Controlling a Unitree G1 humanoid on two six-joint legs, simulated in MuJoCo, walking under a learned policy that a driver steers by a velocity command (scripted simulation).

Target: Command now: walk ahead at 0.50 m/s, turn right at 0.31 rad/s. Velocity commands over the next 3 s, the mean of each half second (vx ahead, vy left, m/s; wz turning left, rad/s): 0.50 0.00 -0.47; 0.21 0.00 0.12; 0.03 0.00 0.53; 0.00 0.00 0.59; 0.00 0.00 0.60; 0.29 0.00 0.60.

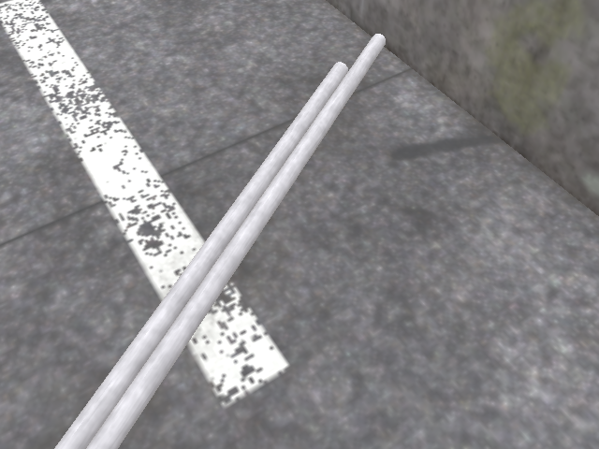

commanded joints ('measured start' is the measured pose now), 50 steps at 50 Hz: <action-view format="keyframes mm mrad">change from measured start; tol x32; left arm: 1 -61 98 31 -99 3 -12 -16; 6 342 248 94 -43 -4 8 3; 50 51 171 72 -116 52 72 65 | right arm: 1 16 -171 -47 -26 -1 10 -13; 50 27 -168 -60 -120 9 76 -36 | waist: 1 16 91 -22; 6 153 -203 -431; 26 23 -87 -100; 28 53 364 -298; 50 52 -171 -139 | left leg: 1 48 325 -20 97 919 48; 4 -73 280 34 567 1110 -3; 6 -734 4 -75 1166 -223 -106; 26 -277 163 -96 207 278 -82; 29 160 537 -791 121 322 207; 36 -191 298 -282 150 975 124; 46 -301 237 -423 182 388 53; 50 -650 78 -144 805 -333 -135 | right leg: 1 47 55 -30 3 -127 -52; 4 455 87 -14 -37 -132 -141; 6 1057 -276 794 -175 -281 -411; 14 353 -67 317 -340 -97 -273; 24 428 -53 421 -165 -330 -160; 30 -66 120 203 745 -683 57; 46 427 93 74 -164 -240 55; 50 617 -362 470 -231 174 -266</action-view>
